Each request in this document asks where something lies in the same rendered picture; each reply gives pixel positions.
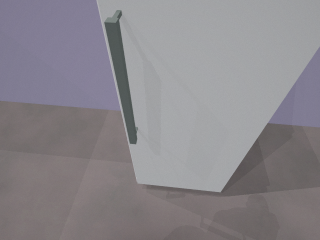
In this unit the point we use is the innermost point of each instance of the fridge door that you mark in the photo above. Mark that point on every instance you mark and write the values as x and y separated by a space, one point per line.
205 77

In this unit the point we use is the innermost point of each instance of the handle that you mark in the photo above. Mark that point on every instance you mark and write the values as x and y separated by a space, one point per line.
114 36

